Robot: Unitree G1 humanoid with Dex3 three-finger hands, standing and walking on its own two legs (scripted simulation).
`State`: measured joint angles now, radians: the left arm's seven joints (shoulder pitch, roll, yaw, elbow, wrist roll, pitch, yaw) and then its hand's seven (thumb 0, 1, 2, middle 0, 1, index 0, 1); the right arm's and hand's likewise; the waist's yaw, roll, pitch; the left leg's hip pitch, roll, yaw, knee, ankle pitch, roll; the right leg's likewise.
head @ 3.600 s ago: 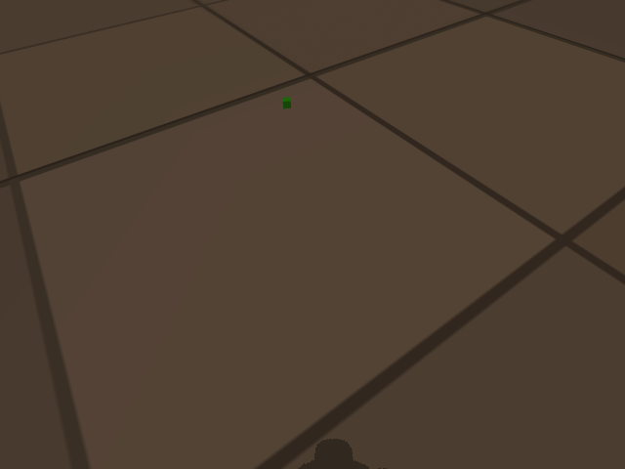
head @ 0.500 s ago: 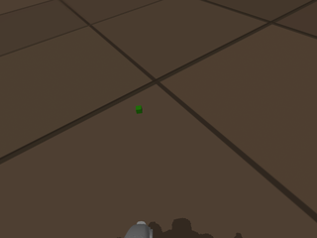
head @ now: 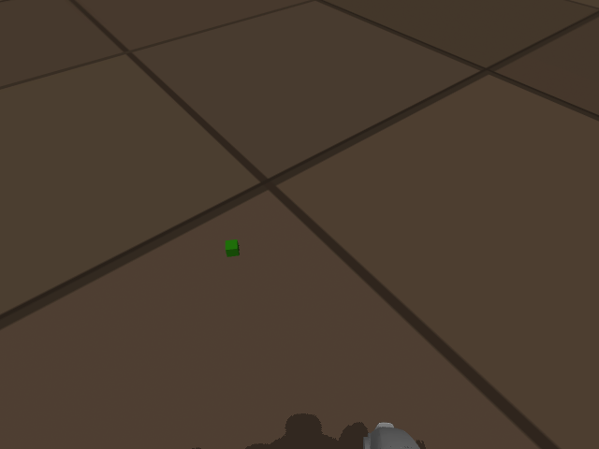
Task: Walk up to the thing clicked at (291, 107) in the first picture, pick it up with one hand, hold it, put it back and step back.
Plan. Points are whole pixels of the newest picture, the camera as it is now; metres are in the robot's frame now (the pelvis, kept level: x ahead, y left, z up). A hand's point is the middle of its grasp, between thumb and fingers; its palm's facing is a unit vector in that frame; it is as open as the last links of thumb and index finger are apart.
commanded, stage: walk up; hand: left
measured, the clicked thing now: (232, 248) +0.99 +0.30 -0.75
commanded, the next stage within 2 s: none
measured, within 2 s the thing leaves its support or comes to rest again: neither
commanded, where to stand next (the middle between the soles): +0.68 +0.03 m, yaw +1 degrees
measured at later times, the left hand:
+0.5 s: hand (154, 401) +0.23 +0.26 -0.14, palm faces +0.03 -0.93 -0.38, open 7.4 cm
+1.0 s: hand (174, 280) +0.45 +0.27 -0.14, palm faces -0.05 -0.91 -0.41, open 7.4 cm
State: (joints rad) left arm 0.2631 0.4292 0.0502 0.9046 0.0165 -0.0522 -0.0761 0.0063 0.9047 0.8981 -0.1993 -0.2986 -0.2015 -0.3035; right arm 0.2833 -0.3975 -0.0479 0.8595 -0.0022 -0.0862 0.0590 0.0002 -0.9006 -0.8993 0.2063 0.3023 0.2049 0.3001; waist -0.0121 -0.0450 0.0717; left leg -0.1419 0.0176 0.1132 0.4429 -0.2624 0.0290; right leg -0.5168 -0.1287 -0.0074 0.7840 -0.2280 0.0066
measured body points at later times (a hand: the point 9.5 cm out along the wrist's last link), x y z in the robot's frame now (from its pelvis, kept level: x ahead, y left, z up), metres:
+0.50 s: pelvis +0.21 -0.02 -0.01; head +0.23 -0.02 +0.44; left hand +0.23 +0.30 -0.12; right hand +0.31 -0.34 -0.12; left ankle +0.33 +0.12 -0.72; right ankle +0.17 -0.16 -0.74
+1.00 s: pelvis +0.38 -0.02 -0.01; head +0.39 -0.03 +0.43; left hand +0.45 +0.32 -0.11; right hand +0.41 -0.34 -0.13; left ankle +0.34 +0.11 -0.74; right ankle +0.49 -0.14 -0.74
